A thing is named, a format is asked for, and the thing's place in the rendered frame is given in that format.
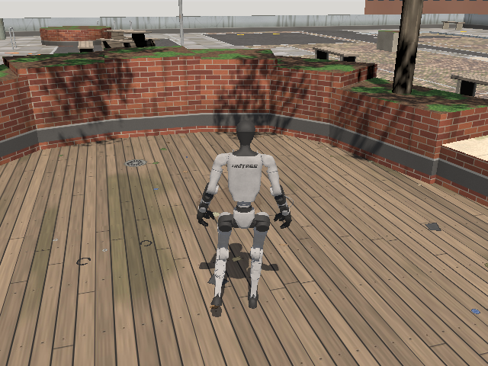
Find left robot hand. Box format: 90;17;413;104
197;210;214;226

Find robot torso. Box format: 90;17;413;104
227;149;263;229

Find left robot upper arm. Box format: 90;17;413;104
206;153;230;194

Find right robot foot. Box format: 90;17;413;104
248;289;258;309

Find left robot forearm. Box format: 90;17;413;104
198;182;214;213

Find right robot hand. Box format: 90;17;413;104
274;212;292;229

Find right robot forearm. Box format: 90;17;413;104
274;185;290;216

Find right robot upper arm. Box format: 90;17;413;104
261;154;282;197

